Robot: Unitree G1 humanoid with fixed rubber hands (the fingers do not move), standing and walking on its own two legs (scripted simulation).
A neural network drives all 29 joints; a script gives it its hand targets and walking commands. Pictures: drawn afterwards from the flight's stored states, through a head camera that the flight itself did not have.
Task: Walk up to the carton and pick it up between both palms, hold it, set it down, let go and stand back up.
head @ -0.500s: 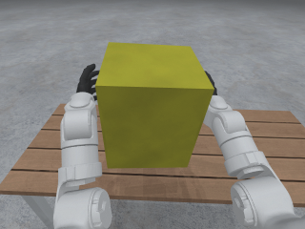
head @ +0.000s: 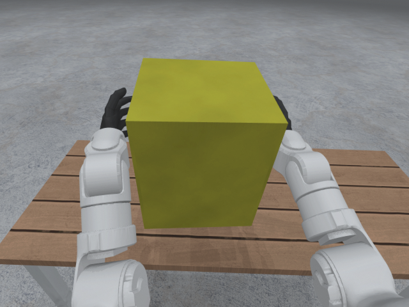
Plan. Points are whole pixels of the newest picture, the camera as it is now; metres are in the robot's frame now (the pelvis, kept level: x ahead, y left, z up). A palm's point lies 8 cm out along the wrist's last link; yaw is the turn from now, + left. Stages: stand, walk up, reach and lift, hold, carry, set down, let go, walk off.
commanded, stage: hold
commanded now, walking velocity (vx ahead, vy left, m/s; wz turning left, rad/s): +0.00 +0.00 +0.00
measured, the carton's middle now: (199, 145) +0.37 +0.00 +0.19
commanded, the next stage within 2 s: none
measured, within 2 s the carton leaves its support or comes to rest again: neither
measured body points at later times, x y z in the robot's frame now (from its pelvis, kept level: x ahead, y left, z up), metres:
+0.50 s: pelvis +0.00 +0.00 +0.00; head -0.07 +0.02 +0.44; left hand +0.37 +0.15 +0.24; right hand +0.37 -0.15 +0.22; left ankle +0.00 +0.12 -0.75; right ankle +0.01 -0.10 -0.75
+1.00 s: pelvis -0.01 +0.00 +0.00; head -0.06 +0.02 +0.45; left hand +0.37 +0.15 +0.24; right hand +0.37 -0.16 +0.21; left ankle +0.00 +0.12 -0.75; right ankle +0.01 -0.10 -0.75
